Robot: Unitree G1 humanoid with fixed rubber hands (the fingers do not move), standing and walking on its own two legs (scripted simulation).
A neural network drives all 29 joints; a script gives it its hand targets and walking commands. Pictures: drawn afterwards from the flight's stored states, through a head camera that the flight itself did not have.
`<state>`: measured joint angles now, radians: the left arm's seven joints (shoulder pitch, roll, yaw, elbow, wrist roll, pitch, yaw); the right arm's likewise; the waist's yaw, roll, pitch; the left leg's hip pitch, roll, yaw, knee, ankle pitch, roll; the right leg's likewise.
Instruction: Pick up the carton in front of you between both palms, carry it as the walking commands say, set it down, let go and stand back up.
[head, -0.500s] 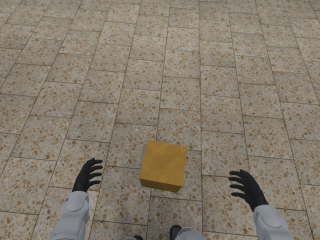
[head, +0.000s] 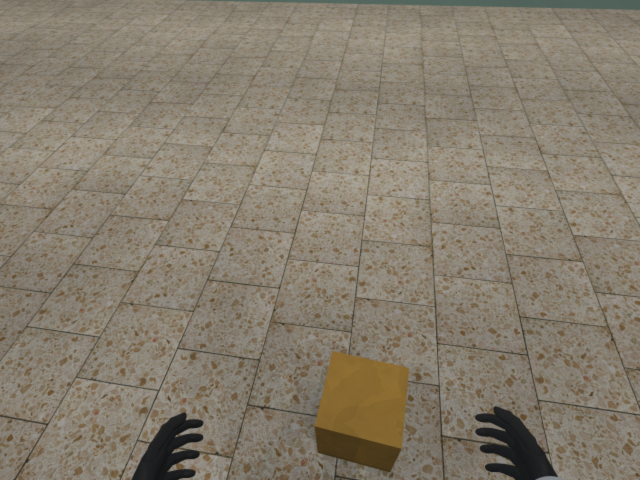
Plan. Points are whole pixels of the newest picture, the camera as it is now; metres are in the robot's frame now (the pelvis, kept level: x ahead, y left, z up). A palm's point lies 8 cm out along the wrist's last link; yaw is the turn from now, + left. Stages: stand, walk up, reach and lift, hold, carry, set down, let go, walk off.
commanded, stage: let go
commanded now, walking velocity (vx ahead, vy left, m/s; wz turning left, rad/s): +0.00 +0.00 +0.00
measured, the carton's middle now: (361, 412) +0.43 -0.07 -0.65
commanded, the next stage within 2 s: stand in 0.22 s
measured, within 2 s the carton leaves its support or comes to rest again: neither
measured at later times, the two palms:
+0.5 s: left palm out of the picture +0.13 +0.27 -0.08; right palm out of the picture +0.15 -0.31 -0.09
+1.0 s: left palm out of the picture +0.11 +0.27 -0.09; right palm out of the picture +0.14 -0.32 -0.10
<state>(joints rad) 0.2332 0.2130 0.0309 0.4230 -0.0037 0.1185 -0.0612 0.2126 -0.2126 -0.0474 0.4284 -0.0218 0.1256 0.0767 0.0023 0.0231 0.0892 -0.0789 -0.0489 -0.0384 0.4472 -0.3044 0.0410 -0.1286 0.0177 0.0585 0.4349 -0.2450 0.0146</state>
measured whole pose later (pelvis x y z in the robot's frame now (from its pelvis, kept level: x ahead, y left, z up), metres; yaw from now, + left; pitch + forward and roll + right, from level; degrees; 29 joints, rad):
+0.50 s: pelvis +0.01 -0.03 -0.01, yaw +1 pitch +0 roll +0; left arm 0.21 0.33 0.06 0.71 0.04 0.01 0.01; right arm 0.21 -0.34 -0.04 0.66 -0.04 0.02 -0.01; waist 0.00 0.04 0.01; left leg -0.18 -0.02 -0.06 0.52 -0.34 0.00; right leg -0.22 0.04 0.02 0.51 -0.29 -0.02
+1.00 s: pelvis +0.01 -0.03 +0.00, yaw +2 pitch -1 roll +0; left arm 0.16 0.34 0.04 0.87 0.03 0.00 0.02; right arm 0.17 -0.36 -0.01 0.82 -0.03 -0.01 -0.03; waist 0.01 0.03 0.02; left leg -0.11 -0.01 -0.08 0.44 -0.31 -0.01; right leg -0.16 0.04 0.01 0.44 -0.26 -0.03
